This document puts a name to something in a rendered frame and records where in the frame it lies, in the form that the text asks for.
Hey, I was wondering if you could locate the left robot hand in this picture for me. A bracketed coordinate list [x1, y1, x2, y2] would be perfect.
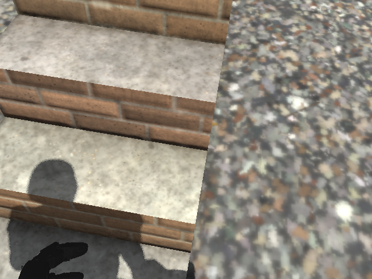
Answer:
[18, 242, 88, 279]

